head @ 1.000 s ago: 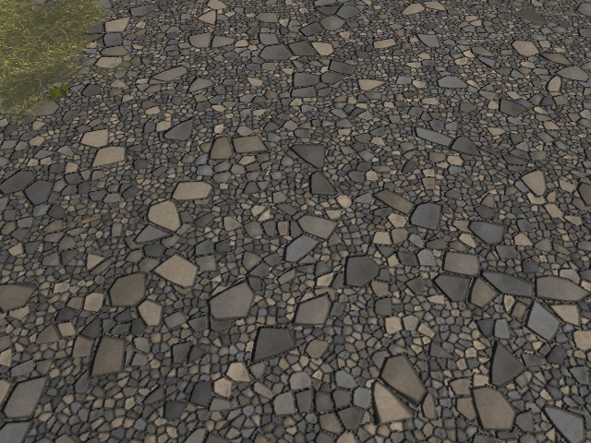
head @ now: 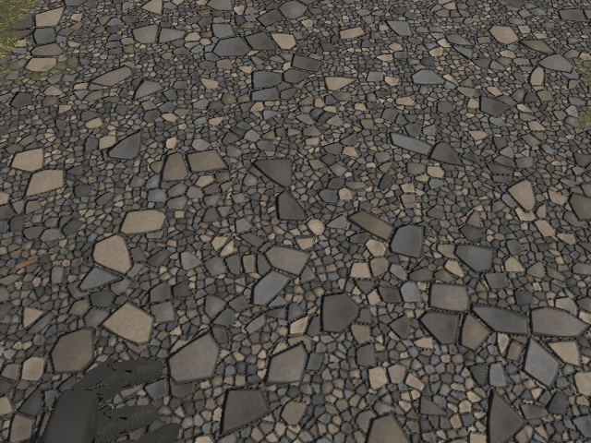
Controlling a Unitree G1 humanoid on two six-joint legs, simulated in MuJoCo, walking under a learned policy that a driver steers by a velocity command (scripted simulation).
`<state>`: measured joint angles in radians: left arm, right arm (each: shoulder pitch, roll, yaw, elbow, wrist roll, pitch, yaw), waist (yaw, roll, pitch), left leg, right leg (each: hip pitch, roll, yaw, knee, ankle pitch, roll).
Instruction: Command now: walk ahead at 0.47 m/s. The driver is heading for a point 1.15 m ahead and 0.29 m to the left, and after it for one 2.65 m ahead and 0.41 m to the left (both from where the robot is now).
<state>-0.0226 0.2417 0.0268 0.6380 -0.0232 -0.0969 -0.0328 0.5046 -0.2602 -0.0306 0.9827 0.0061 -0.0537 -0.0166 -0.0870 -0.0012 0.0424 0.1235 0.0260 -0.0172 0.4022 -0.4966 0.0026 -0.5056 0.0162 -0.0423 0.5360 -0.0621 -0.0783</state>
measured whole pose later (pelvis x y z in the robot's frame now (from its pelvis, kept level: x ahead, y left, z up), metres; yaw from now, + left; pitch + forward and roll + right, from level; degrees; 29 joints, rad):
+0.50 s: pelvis +0.28 +0.02 +0.01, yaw +0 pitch +2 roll -3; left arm 0.40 0.28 0.05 0.92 -0.02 -0.06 0.00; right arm 0.03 -0.25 -0.01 0.74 0.01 -0.09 0.04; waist 0.08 0.03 0.02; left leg -0.54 0.05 0.00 0.51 -0.01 0.04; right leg 0.08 0.05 -0.03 0.25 -0.36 -0.01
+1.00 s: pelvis +0.55 +0.03 +0.02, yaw +0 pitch +2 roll +2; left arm 0.04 0.25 0.03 0.78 -0.01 -0.08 -0.03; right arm 0.38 -0.27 -0.04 0.91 0.01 -0.07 0.00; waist -0.08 -0.05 0.02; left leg 0.05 -0.06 0.04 0.20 -0.28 0.04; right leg -0.60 -0.08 0.02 0.54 0.05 -0.02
